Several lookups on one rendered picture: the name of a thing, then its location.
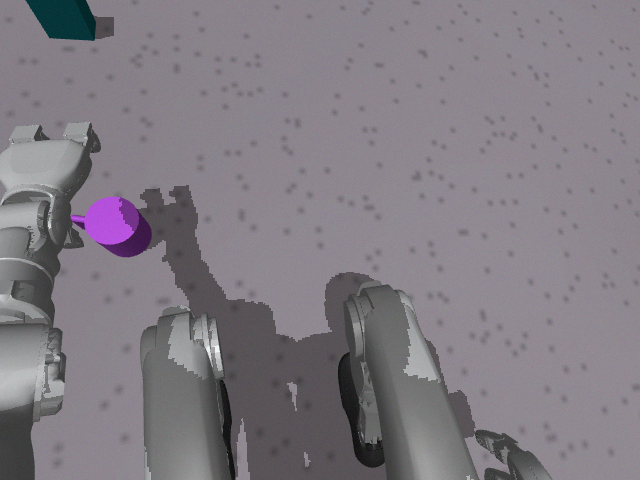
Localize right robot hand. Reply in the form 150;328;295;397
475;430;552;480

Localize left robot hand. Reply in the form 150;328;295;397
0;122;101;249

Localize left robot foot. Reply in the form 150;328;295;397
219;380;235;480

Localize left robot arm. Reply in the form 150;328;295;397
0;184;71;480

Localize right robot foot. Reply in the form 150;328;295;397
338;352;385;468

